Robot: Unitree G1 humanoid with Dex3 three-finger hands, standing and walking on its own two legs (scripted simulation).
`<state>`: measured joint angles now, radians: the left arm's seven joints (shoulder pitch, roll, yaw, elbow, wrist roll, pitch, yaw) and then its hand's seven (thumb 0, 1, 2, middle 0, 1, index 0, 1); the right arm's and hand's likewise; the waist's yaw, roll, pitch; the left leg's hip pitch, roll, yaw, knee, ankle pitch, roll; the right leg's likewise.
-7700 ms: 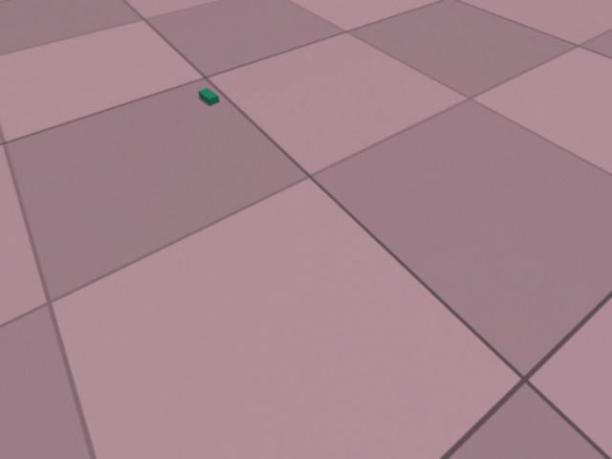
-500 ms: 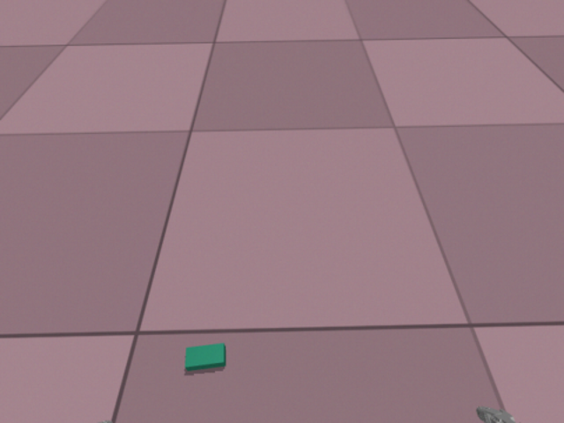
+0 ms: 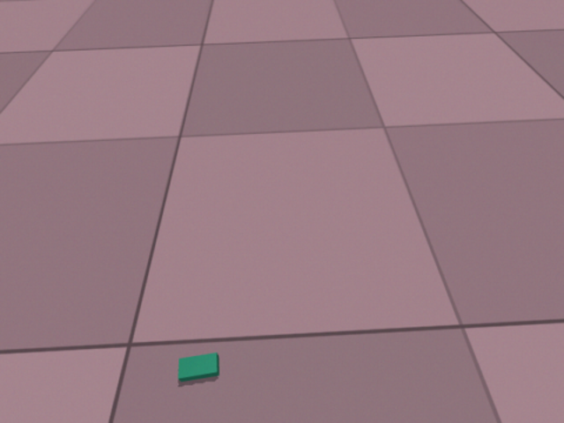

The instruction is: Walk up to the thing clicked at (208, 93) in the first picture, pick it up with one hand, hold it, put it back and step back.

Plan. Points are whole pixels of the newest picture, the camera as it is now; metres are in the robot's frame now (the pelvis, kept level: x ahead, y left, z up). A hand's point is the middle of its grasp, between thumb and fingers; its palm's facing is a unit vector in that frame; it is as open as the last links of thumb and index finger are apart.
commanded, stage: walk up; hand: left
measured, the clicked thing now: (199, 367) +0.43 +0.31 -0.76
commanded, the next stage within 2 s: stand in 1.20 s
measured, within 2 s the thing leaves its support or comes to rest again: neither
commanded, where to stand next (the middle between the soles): +0.07 +0.02 m, yaw +5 degrees
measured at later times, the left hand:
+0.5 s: hand out of the picture +0.13 +0.25 -0.15, palm faces -0.04 -0.93 -0.36, open 7.4 cm
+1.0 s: hand out of the picture +0.11 +0.24 -0.15, palm faces -0.04 -0.94 -0.34, open 7.4 cm
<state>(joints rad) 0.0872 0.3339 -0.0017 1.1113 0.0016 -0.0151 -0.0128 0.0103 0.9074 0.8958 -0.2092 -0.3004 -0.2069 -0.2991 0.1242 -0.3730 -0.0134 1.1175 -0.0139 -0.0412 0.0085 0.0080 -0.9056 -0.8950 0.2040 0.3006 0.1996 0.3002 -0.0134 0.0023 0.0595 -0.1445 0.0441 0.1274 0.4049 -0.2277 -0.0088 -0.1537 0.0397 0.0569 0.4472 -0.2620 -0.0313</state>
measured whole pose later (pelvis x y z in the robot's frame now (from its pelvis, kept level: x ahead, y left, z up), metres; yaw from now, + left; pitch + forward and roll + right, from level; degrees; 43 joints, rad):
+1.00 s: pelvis +0.02 +0.00 +0.00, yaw -1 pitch -2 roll +0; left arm 0.08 0.33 0.02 1.12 0.01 -0.01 0.00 0.01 0.91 0.90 -0.21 -0.30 -0.21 -0.30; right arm 0.08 -0.35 -0.03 1.12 -0.02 -0.02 0.01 0.01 -0.91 -0.90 0.20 0.30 0.20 0.30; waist -0.01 0.01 0.06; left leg -0.08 0.06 0.14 0.34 -0.22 -0.02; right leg -0.08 0.05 0.07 0.35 -0.24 -0.04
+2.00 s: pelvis -0.01 +0.00 +0.01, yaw +1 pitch -2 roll +0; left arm 0.10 0.34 0.00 1.14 0.00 -0.01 0.00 0.01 0.91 0.90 -0.21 -0.30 -0.21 -0.30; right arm 0.09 -0.35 -0.02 1.16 -0.01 -0.01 0.01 0.01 -0.91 -0.90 0.20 0.30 0.20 0.30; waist -0.01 0.01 0.05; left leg -0.09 0.04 0.11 0.28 -0.15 -0.01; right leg -0.07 0.04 0.04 0.28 -0.17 -0.02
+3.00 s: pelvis +0.00 +0.01 +0.01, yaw +3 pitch -2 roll +0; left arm 0.10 0.34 -0.01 1.14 0.01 -0.01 0.00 0.01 0.91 0.90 -0.21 -0.30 -0.21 -0.30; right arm 0.09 -0.35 -0.01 1.15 -0.01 -0.02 0.01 0.01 -0.91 -0.90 0.20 0.30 0.20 0.30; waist -0.01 0.01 0.05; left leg -0.09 0.01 0.09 0.28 -0.16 0.01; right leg -0.06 0.01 0.02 0.28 -0.19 -0.01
